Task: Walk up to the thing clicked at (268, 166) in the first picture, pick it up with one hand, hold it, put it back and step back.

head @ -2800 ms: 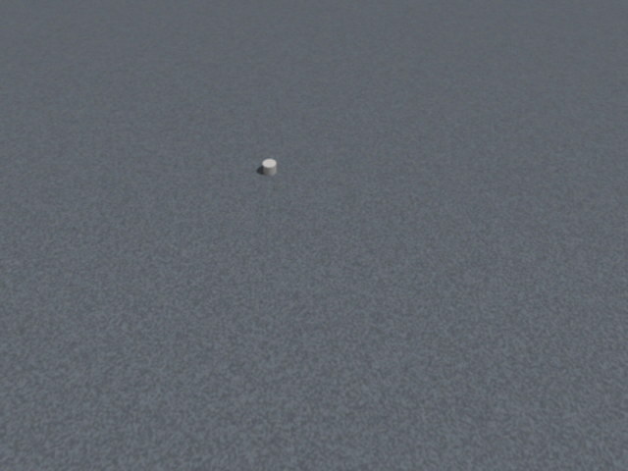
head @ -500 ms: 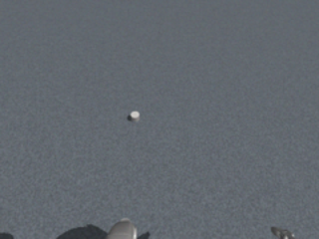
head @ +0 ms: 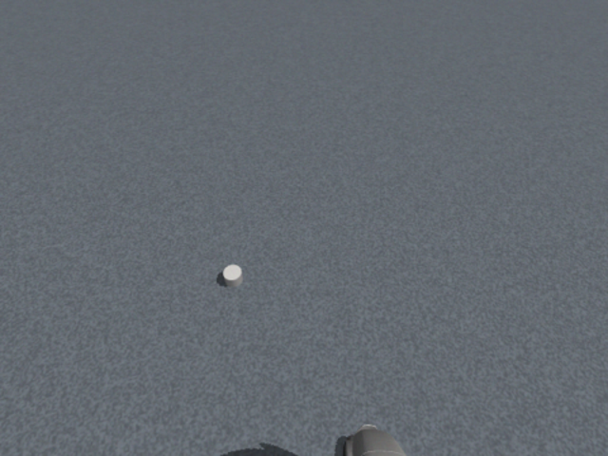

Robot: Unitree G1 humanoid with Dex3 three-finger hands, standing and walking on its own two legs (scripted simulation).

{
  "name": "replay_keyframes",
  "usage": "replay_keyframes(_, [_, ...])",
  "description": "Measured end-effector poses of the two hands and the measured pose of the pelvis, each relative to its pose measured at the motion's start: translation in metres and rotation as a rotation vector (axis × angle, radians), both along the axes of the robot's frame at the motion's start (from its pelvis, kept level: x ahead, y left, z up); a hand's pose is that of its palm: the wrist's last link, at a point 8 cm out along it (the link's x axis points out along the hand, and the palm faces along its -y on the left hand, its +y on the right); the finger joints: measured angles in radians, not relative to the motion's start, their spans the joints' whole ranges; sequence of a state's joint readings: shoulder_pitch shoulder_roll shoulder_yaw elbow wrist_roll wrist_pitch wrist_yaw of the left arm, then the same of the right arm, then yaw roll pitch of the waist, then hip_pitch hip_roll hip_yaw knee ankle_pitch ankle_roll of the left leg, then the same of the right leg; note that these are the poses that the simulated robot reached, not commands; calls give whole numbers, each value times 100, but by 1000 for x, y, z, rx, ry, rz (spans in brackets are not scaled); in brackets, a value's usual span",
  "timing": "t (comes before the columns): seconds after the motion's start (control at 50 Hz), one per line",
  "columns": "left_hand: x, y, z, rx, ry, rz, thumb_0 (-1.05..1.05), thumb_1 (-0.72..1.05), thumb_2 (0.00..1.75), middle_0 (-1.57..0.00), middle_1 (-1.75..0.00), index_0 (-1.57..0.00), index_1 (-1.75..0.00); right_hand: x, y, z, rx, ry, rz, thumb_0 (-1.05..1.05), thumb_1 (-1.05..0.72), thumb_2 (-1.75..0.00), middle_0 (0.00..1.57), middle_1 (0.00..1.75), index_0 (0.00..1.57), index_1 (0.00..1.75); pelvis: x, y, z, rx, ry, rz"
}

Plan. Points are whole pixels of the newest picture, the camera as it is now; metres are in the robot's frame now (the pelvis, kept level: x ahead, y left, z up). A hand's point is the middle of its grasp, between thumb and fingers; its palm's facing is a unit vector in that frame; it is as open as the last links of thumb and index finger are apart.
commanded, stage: walk up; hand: left
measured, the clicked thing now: (233, 275) +0.83 +0.24 -0.74
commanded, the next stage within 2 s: none
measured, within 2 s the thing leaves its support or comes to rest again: neither
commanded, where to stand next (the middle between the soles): +0.48 -0.03 m, yaw +3 degrees
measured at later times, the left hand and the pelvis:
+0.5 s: hand (140, 405) +0.22 +0.25 -0.14, palm faces +0.04 -0.93 -0.36, open 7.3 cm; pelvis +0.20 -0.03 -0.01, yaw +3 degrees
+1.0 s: hand (166, 303) +0.39 +0.24 -0.13, palm faces +0.01 -0.89 -0.45, open 7.3 cm; pelvis +0.35 -0.06 -0.02, yaw +2 degrees
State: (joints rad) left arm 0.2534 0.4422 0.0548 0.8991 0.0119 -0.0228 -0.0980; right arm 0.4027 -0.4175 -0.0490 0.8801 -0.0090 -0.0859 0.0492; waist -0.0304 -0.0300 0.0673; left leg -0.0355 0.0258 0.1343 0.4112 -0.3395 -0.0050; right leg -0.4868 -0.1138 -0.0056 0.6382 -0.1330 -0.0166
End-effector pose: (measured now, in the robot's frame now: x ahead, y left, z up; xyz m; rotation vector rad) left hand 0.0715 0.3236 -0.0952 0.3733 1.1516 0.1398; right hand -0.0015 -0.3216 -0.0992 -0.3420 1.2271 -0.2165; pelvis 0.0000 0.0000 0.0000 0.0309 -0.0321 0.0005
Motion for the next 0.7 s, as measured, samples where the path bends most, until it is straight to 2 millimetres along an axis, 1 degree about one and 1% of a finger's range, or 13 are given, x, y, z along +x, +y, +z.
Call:
replay_keyframes(0.06, [49, -17, 0, 26, -46, -15, 1, 91, 89, -20, -30, -20, -30, 32, -19, -19, 9, 5, -8, 1, -90, -90, 21, 30, 20, 30, 34, -16, -12, 5, 6, -1])
replay_keyframes(0.1, [77, -31, 1, 35, -92, -16, 1, 91, 89, -20, -30, -20, -30, 57, -29, -29, 12, 9, -4, 1, -90, -90, 21, 30, 20, 30, 52, -26, -16, -28, -2, 8])
replay_keyframes(0.12, [89, -37, 3, 34, -118, -15, 1, 91, 89, -20, -30, -20, -30, 71, -31, -31, 19, 8, 2, 1, -90, -90, 20, 30, 20, 30, 60, -30, -16, -25, -5, 12])
replay_keyframes(0.16, [105, -48, 10, 27, -156, -1, 0, 91, 89, -21, -30, -20, -30, 100, -32, -30, 32, -1, 31, 1, -90, -90, 20, 30, 20, 30, 75, -36, -11, -3, -11, 11])
replay_keyframes(0.2, [114, -56, 17, 21, -168, 17, 0, 91, 89, -21, -30, -21, -30, 131, -33, -25, 44, -32, 52, 1, -90, -90, 20, 30, 20, 30, 90, -39, -4, 4, -15, 10])
replay_keyframes(0.26, [120, -62, 22, 21, -143, 33, 0, 91, 89, -21, -30, -21, -30, 176, -34, -16, 55, -96, 73, 1, -90, -90, 20, 30, 20, 30, 111, -42, 3, 1, -16, 2])
replay_keyframes(0.34, [124, -59, 18, 23, -91, 49, 0, 90, 89, -21, -30, -21, -30, 222, -33, -7, 52, -137, 99, 1, -90, -90, 20, 30, 20, 30, 137, -43, 4, -19, -15, 8])
replay_keyframes(0.44, [132, -45, 4, 13, -56, 90, 0, 90, 89, -21, -30, -21, -30, 267, -26, -2, 29, -109, 144, 1, -90, -90, 20, 30, 20, 30, 172, -38, 0, -44, -12, 32])
replay_keyframes(0.52, [144, -28, -19, -3, -18, 121, 0, 90, 89, -21, -30, -21, -30, 306, -14, -1, -4, -117, 170, 1, -90, -90, 20, 30, 20, 30, 206, -25, -13, -55, -10, 51])
replay_keyframes(0.56, [154, -21, -31, -9, 9, 131, 1, 91, 89, -21, -30, -21, -30, 323, -7, 0, -20, -142, 174, 1, -90, -90, 20, 30, 20, 30, 220, -19, -17, -26, -16, 48])
replay_keyframes(0.6, [166, -21, -34, -18, 35, 127, 1, 91, 89, -21, -30, -21, -30, 335, -2, 4, -24, -175, 162, 1, -90, -90, 20, 30, 20, 30, 231, -14, -16, -33, -22, 44])
replay_keyframes(0.64, [180, -22, -32, -27, 49, 106, 1, 91, 89, -21, -30, -20, -30, 341, 0, 11, -24, -192, 140, 1, -90, -90, 20, 30, 20, 30, 242, -12, -11, -41, -27, 42])
replay_keyframes(0.7, [206, -22, -26, -37, 33, 88, 1, 91, 89, -21, -30, -20, -30, 345, 1, 18, -25, -182, 125, 1, -90, -90, 20, 30, 20, 30, 257, -13, -4, -34, -30, 43])
